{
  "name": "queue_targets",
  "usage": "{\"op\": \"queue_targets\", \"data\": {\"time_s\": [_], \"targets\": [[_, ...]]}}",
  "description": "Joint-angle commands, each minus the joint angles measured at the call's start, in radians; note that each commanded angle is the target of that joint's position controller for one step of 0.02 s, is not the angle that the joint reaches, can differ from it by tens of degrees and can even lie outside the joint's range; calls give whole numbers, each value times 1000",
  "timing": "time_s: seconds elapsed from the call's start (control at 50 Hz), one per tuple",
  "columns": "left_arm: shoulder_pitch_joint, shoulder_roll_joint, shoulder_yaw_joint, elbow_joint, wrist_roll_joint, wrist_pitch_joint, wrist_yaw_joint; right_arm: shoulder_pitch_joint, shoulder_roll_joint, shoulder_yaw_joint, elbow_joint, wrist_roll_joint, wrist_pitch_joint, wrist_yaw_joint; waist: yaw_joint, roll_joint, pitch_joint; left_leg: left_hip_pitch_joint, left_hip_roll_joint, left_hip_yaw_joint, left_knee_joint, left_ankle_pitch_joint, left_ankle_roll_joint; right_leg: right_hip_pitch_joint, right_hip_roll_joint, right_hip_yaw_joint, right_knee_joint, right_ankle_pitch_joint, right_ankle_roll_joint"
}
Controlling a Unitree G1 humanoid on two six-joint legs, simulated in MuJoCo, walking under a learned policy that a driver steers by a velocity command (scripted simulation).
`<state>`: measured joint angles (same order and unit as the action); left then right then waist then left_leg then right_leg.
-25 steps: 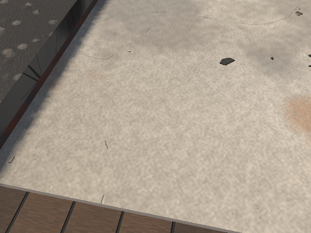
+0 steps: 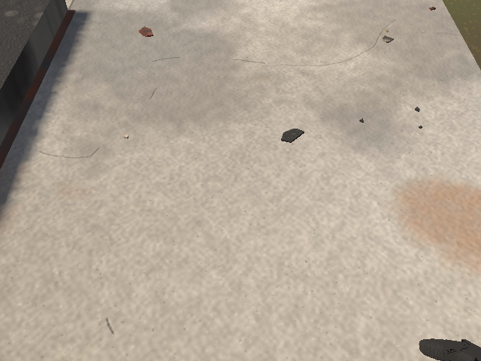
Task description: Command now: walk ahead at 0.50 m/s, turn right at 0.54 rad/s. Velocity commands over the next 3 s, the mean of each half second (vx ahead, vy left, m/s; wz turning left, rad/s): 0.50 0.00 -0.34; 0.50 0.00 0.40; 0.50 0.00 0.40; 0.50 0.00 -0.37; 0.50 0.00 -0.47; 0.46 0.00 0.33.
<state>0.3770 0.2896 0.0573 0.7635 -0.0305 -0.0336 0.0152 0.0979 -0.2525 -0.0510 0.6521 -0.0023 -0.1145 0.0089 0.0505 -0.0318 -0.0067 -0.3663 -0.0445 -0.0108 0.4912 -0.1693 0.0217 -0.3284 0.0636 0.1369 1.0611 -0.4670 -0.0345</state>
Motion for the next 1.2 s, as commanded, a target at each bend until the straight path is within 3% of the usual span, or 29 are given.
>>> {"op": "queue_targets", "data": {"time_s": [0.02, 0.06, 0.12, 0.24, 0.34, 0.36, 0.38, 0.4, 0.42, 0.44, 0.46, 0.48, 0.5, 0.52, 0.56, 0.62, 0.74, 0.84, 0.9, 0.94, 0.96, 0.98, 1.0, 1.02, 1.04, 1.06, 1.08, 1.14, 1.2], "targets": [[-76, 118, 32, -109, 12, -12, -4, 137, -97, -35, -5, -4, 8, -3, -91, 93, 0, 363, 331, -368, -241, -36, 167, -437, -137, 5, 149, 116, 27], [-76, 79, 28, -120, 2, -3, -16, 118, -92, -34, 10, -9, 3, -2, -64, 138, 19, 272, 291, -245, -291, 54, 159, -384, -167, -20, 117, 157, 32], [-125, 52, 19, -150, 9, 4, -21, 125, -129, -47, 42, -3, -7, -3, -60, 116, 30, 254, 300, -139, -330, 182, 183, -417, -183, -33, 42, 228, 53], [-286, 17, -5, -191, 13, -15, -50, 175, -179, -53, 100, 8, 7, -6, -113, 78, 49, 271, 269, 43, -334, 265, 152, -331, -157, -97, -300, 481, 32], [-374, 51, 2, -243, 12, -21, -67, 242, -231, -62, 157, 38, 32, -2, -107, 102, 73, 401, 331, 55, -270, 393, 132, -272, -109, -150, -458, 340, -30], [-337, 70, 11, -239, 18, -22, -66, 244, -241, -62, 167, 42, 39, -4, -73, 118, 44, 410, 329, 59, -201, 555, 122, -185, -81, -173, -489, 302, -50], [-218, 100, 31, -207, 22, -24, -62, 237, -241, -57, 176, 46, 46, -6, 6, 117, -25, 384, 300, 87, -60, 699, 101, 1, -47, -203, -549, 343, -78], [-60, 157, 59, -160, 26, -22, -49, 250, -214, -42, 179, 40, 45, -9, 78, 104, -123, 256, 254, 113, 142, 661, 68, 271, -59, -180, -539, 399, -105], [87, 278, 85, -144, 52, -18, -31, 308, -115, -4, 137, 12, 30, 0, 94, -92, -306, -124, 143, 129, 553, 221, 1, 700, -358, 209, -515, 404, -235], [103, 259, 75, -141, 37, -18, -29, 336, -91, 9, 154, 18, 11, 6, 79, -194, -463, -281, 26, -37, 788, -415, -17, 772, -506, 572, -679, 330, -322], [63, 190, 52, -140, 39, -23, -34, 252, -197, -25, 140, 54, 5, 10, 97, -93, -332, -368, 76, -118, 855, -387, -5, 657, -470, 451, -705, 289, -267], [3, 156, 40, -132, 33, -27, -34, 184, -188, -24, 115, 63, 5, 9, 65, -84, -187, -398, 122, -83, 819, -310, 2, 512, -426, 289, -724, 311, -226], [-62, 117, 29, -124, 31, -34, -38, 162, -169, -22, 115, 45, 13, 3, 24, -50, -102, -371, 158, -68, 750, -235, -3, 376, -377, 185, -761, 344, -199], [-115, 79, 20, -125, 33, -44, -41, 181, -165, -30, 126, 33, 30, -2, -15, -73, -60, -315, 186, -74, 704, -173, -8, 279, -341, 104, -804, 362, -179], [-157, 65, 23, -112, 41, -67, -44, 242, -120, -26, 152, 34, 61, -4, -59, -79, -35, -224, 192, -77, 692, -95, -21, 169, -323, 20, -882, 397, -180], [-161, 74, 31, -77, 52, -85, -33, 202, -98, -27, 139, 34, 81, -11, -70, -42, 21, -289, 186, -108, 621, 13, -38, 152, -320, -96, -930, 489, -173], [-117, 113, 45, -24, 44, -77, -8, 37, -62, -13, 86, 20, 69, 19, -17, -11, 81, -313, 160, -43, 294, 261, -23, 232, -308, -262, -955, 532, -135], [-54, 149, 61, 25, 20, -44, -1, -84, -63, -7, 9, 21, 69, 49, 20, -1, 121, -371, 143, 25, 166, 151, 27, 412, -362, -310, -883, 639, -117], [-79, 190, 71, 24, 11, -21, 9, -25, -103, -28, -10, 24, 75, 57, -38, -51, 41, -214, 55, 116, 158, 0, 83, 459, -358, -350, -698, 1098, -83], [-108, 195, 67, 17, 4, -9, 15, 232, -191, -80, 46, 29, 79, 42, -185, -37, -102, 160, -31, 131, 78, 27, 148, 343, -301, -386, -332, 1169, -33], [-82, 139, 45, -3, 31, -20, 16, 359, -290, -112, 70, 30, 91, 19, -218, 115, -191, 457, 124, -132, 52, 61, 214, 76, -242, -384, -8, 737, 18], [-24, 22, 8, -57, 42, -53, 4, 289, -357, -114, 37, 32, 80, 17, -98, 317, -288, 727, 355, -742, -112, -114, 423, -337, 1, -227, 343, -101, 80], [-120, 112, 21, -68, 8, -95, -14, 313, -273, -88, 24, 24, 68, 26, -174, 173, -346, 752, 377, -806, -206, -173, 403, -439, -43, -22, 389, -96, 52], [-193, 129, 24, -94, -21, -112, -22, 290, -220, -75, 30, 19, 56, 26, -170, 131, -216, 656, 345, -651, -204, -125, 356, -487, -87, -32, 344, -19, 26], [-201, 114, 20, -91, -5, -118, -16, 228, -192, -66, 26, 23, 49, 27, -116, 35, -113, 497, 295, -522, -201, -11, 314, -454, -135, -39, 236, 58, 18], [-204, 126, 29, -81, 25, -114, -8, 168, -154, -56, 13, 21, 46, 23, -83, 32, -78, 384, 259, -437, -207, 91, 288, -389, -166, -43, 145, 100, 24], [-185, 130, 34, -76, 34, -102, -10, 136, -139, -47, -7, 10, 47, 17, -53, 48, -57, 303, 232, -393, -229, 161, 283, -328, -179, -41, 111, 131, 31], [-179, 96, 28, -83, 46, -71, -10, 142, -169, -55, -10, 13, 43, 2, -32, 54, -34, 185, 204, -317, -264, 297, 291, -283, -172, -70, -15, 187, 78], [-291, 62, 13, -115, 48, -64, -10, 176, -194, -62, 2, 20, 49, -16, -67, 75, 1, 125, 146, -242, -264, 269, 248, -270, -139, -90, -243, 375, 109]]}}
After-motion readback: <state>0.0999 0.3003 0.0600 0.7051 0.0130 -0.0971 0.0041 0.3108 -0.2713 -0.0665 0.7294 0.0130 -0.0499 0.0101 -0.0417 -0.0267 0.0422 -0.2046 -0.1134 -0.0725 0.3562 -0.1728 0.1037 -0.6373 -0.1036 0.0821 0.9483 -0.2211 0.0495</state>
